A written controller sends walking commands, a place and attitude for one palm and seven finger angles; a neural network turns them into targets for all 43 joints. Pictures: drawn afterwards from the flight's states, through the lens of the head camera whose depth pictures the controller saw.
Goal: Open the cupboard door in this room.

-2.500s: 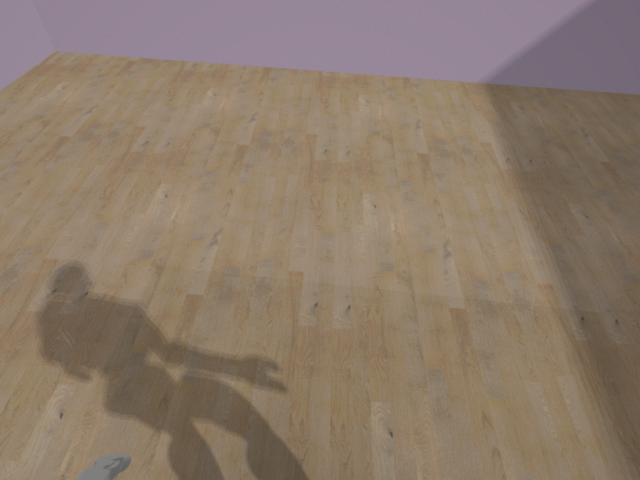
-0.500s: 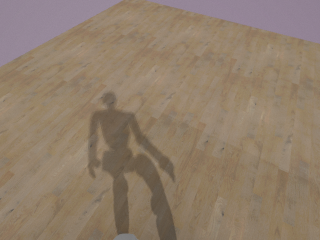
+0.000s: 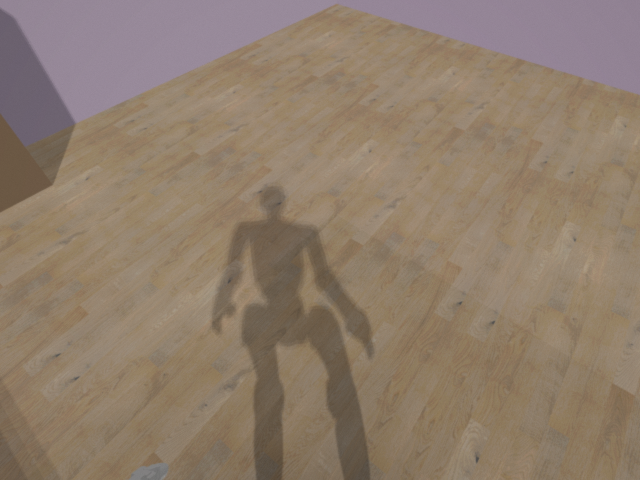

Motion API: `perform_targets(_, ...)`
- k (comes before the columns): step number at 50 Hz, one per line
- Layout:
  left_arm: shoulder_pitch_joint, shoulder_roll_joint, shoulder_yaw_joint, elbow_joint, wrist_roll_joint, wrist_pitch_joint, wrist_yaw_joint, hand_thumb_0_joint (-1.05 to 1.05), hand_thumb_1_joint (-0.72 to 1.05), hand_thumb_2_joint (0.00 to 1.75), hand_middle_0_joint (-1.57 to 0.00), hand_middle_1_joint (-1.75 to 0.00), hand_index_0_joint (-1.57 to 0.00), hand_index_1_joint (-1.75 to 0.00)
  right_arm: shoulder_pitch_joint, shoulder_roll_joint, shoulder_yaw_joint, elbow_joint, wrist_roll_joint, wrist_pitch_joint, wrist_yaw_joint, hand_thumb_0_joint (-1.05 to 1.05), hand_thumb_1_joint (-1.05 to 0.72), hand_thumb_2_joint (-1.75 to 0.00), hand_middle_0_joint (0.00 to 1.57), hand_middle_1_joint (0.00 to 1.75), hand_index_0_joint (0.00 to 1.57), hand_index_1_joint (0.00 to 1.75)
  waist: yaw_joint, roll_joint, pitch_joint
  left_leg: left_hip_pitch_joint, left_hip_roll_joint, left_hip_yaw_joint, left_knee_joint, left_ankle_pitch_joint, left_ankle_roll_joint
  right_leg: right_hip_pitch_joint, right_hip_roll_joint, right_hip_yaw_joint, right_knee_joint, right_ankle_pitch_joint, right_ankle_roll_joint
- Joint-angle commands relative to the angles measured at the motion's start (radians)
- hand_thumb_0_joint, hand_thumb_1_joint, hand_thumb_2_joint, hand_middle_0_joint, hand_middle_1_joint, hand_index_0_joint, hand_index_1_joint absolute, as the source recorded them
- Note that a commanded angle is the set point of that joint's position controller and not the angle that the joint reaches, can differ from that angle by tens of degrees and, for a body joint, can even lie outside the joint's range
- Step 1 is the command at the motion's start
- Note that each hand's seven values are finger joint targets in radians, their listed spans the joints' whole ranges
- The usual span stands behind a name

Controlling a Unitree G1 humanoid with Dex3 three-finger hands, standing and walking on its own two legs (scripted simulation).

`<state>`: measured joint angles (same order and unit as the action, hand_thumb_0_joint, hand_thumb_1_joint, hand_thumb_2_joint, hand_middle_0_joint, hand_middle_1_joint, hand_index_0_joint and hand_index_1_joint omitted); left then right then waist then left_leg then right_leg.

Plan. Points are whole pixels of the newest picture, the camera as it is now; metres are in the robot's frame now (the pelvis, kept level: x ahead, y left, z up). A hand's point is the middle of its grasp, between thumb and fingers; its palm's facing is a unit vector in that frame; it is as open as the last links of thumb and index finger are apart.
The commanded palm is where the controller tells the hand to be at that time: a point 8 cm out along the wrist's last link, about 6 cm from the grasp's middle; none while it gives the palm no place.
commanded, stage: turn or walk to find it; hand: left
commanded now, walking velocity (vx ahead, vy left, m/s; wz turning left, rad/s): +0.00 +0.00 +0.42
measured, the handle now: out of the picture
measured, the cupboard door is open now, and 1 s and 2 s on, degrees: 0 0 0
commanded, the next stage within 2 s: stand and wait in 0.82 s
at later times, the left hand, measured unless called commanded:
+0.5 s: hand out of the picture -0.06 +0.22 -0.19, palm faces +0.30 -0.93 -0.21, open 7.4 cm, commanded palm none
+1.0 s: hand out of the picture -0.02 +0.23 -0.15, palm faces +0.39 -0.88 -0.26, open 7.4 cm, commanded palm none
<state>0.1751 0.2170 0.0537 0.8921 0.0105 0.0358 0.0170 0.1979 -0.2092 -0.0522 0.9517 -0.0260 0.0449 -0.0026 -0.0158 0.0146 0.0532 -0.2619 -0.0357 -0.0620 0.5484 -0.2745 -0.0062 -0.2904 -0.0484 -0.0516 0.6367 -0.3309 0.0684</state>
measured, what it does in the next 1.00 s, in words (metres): steps on the spot, turning left: right foot, then left foot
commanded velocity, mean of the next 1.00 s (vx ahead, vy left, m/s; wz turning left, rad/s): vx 0.00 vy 0.00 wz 0.34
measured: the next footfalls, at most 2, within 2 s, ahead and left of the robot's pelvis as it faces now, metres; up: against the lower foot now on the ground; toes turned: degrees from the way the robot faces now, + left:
right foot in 0.02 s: +0.04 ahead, -0.11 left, +0.00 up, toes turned -4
left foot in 0.48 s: -0.02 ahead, +0.12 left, +0.00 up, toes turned +19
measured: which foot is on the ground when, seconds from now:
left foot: down 0.00-0.02, up 0.04-0.46, down 0.48-1.00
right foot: up 0.00-0.00, down 0.02-0.48, up 0.50-1.00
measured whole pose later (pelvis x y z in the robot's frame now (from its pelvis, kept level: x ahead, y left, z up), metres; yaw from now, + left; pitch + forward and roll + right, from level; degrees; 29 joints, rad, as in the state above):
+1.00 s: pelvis -0.05 +0.00 +0.01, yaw +23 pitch +0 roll +1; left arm 0.15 0.20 0.04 0.93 0.01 0.04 0.03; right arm 0.25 -0.20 -0.05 1.00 -0.03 0.04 -0.01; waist -0.03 0.01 0.04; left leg -0.27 -0.07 -0.05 0.47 -0.20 0.04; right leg -0.26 -0.04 -0.03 0.61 -0.34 0.06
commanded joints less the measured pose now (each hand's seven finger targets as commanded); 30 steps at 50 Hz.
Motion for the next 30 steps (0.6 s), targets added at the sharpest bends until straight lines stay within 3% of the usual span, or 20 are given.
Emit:
perform_targets(1, 0.161, 0.263, 0.057, -0.034, 0.021, -0.046, 0.019, 0.0, 0.9, 0.9, -0.2, -0.3, -0.2, -0.3, -0.011, -0.079, -0.039, -0.118, 0.014, -0.022, 0.0, 0.0, -0.9, -0.9, 0.2, 0.3, 0.2, 0.3, 0.067, -0.367, -0.092, -0.333, -0.037, 0.027, 0.359, -0.309, -0.023, 0.281, -0.42, 0.409, -0.35, 0.342, -0.16)
perform_targets(2, 0.155, 0.245, 0.048, -0.046, 0.013, -0.039, 0.019, 0.0, 0.9, 0.9, -0.2, -0.3, -0.2, -0.3, -0.027, -0.127, -0.054, -0.113, 0.007, -0.01, -0.001, 0.0, -0.9, -0.9, 0.2, 0.3, 0.2, 0.3, 0.076, -0.257, -0.088, -0.289, 0.009, -0.03, 0.52, -0.311, -0.011, 0.153, -0.432, 0.359, -0.359, 0.268, -0.215)
perform_targets(3, 0.083, 0.205, 0.049, -0.058, 0.013, -0.042, 0.023, 0.0, 0.9, 0.9, -0.2, -0.3, -0.2, -0.3, -0.019, -0.13, -0.058, -0.093, 0.003, 0.003, 0.006, 0.0, -0.9, -0.9, 0.2, 0.3, 0.2, 0.3, 0.044, -0.284, -0.043, -0.285, 0.029, -0.048, 0.6, -0.243, -0.01, 0.064, -0.37, 0.312, -0.403, 0.116, -0.203)
perform_targets(4, 0.034, 0.185, 0.041, -0.07, 0.012, -0.039, 0.021, 0.0, 0.9, 0.9, -0.2, -0.3, -0.2, -0.3, -0.007, -0.127, -0.06, -0.07, 0.003, 0.008, 0.012, 0.0, -0.9, -0.9, 0.2, 0.3, 0.2, 0.3, 0.023, -0.227, -0.007, -0.287, 0.035, -0.027, 0.662, -0.184, -0.016, 0.033, -0.325, 0.273, -0.409, 0.049, -0.187)
perform_targets(6, -0.02, 0.136, 0.024, -0.081, 0.011, -0.042, 0.019, 0.0, 0.9, 0.9, -0.2, -0.3, -0.2, -0.3, 0.04, -0.109, -0.055, -0.034, -0.001, 0.01, 0.021, 0.0, -0.9, -0.9, 0.2, 0.3, 0.2, 0.3, -0.013, -0.158, 0.014, -0.279, 0.057, 0.009, 0.693, -0.085, -0.032, 0.025, -0.255, 0.124, -0.371, 0.126, -0.159)
perform_targets(7, 0.001, 0.129, 0.021, -0.079, 0.011, -0.046, 0.019, 0.0, 0.9, 0.9, -0.2, -0.3, -0.2, -0.3, 0.048, -0.1, -0.051, -0.029, 0.0, 0.01, 0.023, 0.0, -0.9, -0.9, 0.2, 0.3, 0.2, 0.3, -0.009, -0.161, 0.001, -0.284, 0.054, 0.022, 0.679, -0.068, -0.041, 0.058, -0.238, 0.086, -0.354, 0.19, -0.155)
perform_targets(12, 0.099, 0.149, 0.027, -0.038, 0.014, -0.046, 0.023, 0.0, 0.9, 0.9, -0.2, -0.3, -0.2, -0.3, -0.007, -0.088, -0.041, -0.03, 0.005, 0.014, 0.02, 0.0, -0.9, -0.9, 0.2, 0.3, 0.2, 0.3, 0.036, -0.172, -0.029, -0.28, 0.074, 0.062, 0.542, -0.111, -0.065, 0.172, -0.276, 0.045, -0.325, 0.333, -0.188)
perform_targets(18, 0.135, 0.19, 0.044, -0.004, 0.024, -0.037, 0.022, 0.0, 0.9, 0.9, -0.2, -0.3, -0.2, -0.3, -0.058, -0.068, -0.024, -0.048, 0.016, -0.002, 0.017, 0.0, -0.9, -0.9, 0.2, 0.3, 0.2, 0.3, 0.065, -0.2, -0.071, -0.157, 0.079, 0.128, 0.27, -0.196, -0.048, 0.193, -0.329, 0.022, -0.251, 0.476, -0.219)
perform_targets(20, 0.11, 0.197, 0.047, 0.003, 0.024, -0.034, 0.021, 0.0, 0.9, 0.9, -0.2, -0.3, -0.2, -0.3, -0.012, -0.067, -0.022, -0.04, 0.019, -0.011, 0.014, 0.0, -0.9, -0.9, 0.2, 0.3, 0.2, 0.3, 0.037, -0.196, -0.092, -0.075, 0.075, 0.146, 0.139, -0.158, -0.038, 0.17, -0.333, -0.001, -0.197, 0.472, -0.197)
perform_targets(21, 0.098, 0.194, 0.049, 0.006, 0.018, -0.03, 0.019, 0.0, 0.9, 0.9, -0.2, -0.3, -0.2, -0.3, 0.028, -0.072, -0.022, -0.03, 0.017, -0.016, 0.012, 0.0, -0.9, -0.9, 0.2, 0.3, 0.2, 0.3, 0.015, -0.173, -0.107, -0.003, 0.068, 0.157, 0.024, -0.058, -0.032, 0.142, -0.31, -0.044, -0.144, 0.438, -0.16)
perform_targets(22, 0.094, 0.18, 0.045, 0.005, 0.008, -0.023, 0.016, 0.0, 0.9, 0.9, -0.2, -0.3, -0.2, -0.3, 0.069, -0.096, -0.028, -0.017, 0.015, -0.023, 0.014, 0.0, -0.9, -0.9, 0.2, 0.3, 0.2, 0.3, -0.009, -0.09, -0.122, 0.117, 0.08, 0.141, -0.106, 0.084, -0.022, 0.062, -0.279, -0.094, -0.055, 0.353, -0.108)
perform_targets(23, 0.11, 0.128, 0.039, -0.015, -0.001, -0.014, 0.011, 0.0, 0.9, 0.9, -0.2, -0.3, -0.2, -0.3, 0.102, -0.182, -0.045, -0.017, 0.008, -0.034, 0.01, 0.0, -0.9, -0.9, 0.2, 0.3, 0.2, 0.3, -0.024, 0.152, -0.139, 0.229, 0.252, -0.109, -0.192, 0.258, 0.049, -0.12, -0.163, -0.146, 0.135, 0.077, -0.036)
perform_targets(24, 0.067, 0.072, 0.018, -0.051, 0.002, -0.008, 0.009, 0.0, 0.9, 0.9, -0.2, -0.3, -0.2, -0.3, 0.134, -0.262, -0.062, -0.019, 0.008, -0.032, 0.001, 0.0, -0.9, -0.9, 0.2, 0.3, 0.2, 0.3, -0.041, 0.348, -0.106, 0.22, 0.437, -0.327, -0.241, 0.557, 0.165, -0.28, -0.062, -0.111, 0.32, -0.33, 0.014)
perform_targets(25, 0.017, 0.103, 0.018, -0.055, 0.009, 0.002, 0.012, 0.0, 0.9, 0.9, -0.2, -0.3, -0.2, -0.3, 0.137, -0.262, -0.061, -0.009, 0.006, -0.023, -0.001, 0.0, -0.9, -0.9, 0.2, 0.3, 0.2, 0.3, -0.053, 0.21, -0.083, 0.133, 0.458, -0.263, -0.236, 0.456, 0.203, -0.23, -0.08, -0.025, 0.425, -0.299, -0.008)
perform_targets(27, -0.005, 0.098, 0.035, -0.024, 0.012, 0.012, 0.006, 0.0, 0.9, 0.9, -0.2, -0.3, -0.2, -0.3, 0.041, -0.207, -0.047, -0.029, 0.002, -0.029, -0.019, 0.0, -0.9, -0.9, 0.2, 0.3, 0.2, 0.3, -0.021, 0.211, -0.012, 0.039, 0.348, -0.228, -0.277, 0.239, 0.167, -0.265, -0.082, 0.025, 0.496, -0.174, -0.006)
perform_targets(29, 0.044, 0.104, 0.036, 0.007, 0.013, 0.009, -0.004, 0.0, 0.9, 0.9, -0.2, -0.3, -0.2, -0.3, -0.022, -0.174, -0.031, -0.051, 0.005, -0.035, -0.021, 0.0, -0.9, -0.9, 0.2, 0.3, 0.2, 0.3, 0.015, 0.156, 0.002, 0.041, 0.278, -0.15, -0.271, 0.263, 0.142, -0.257, -0.074, 0.031, 0.515, -0.063, 0.002)
perform_targets(30, 0.058, 0.101, 0.037, 0.018, 0.013, 0.004, -0.008, 0.0, 0.9, 0.9, -0.2, -0.3, -0.2, -0.3, -0.011, -0.169, -0.031, -0.051, 0.008, -0.042, -0.023, 0.0, -0.9, -0.9, 0.2, 0.3, 0.2, 0.3, 0.016, 0.119, -0.029, 0.081, 0.264, -0.134, -0.26, 0.329, 0.138, -0.255, -0.068, 0.026, 0.511, -0.039, 0.008)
